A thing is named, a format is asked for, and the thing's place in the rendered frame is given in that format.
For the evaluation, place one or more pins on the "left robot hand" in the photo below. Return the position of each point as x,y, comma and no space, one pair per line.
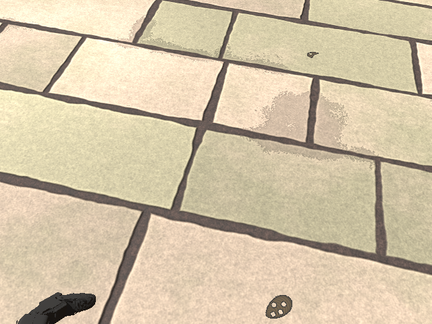
58,306

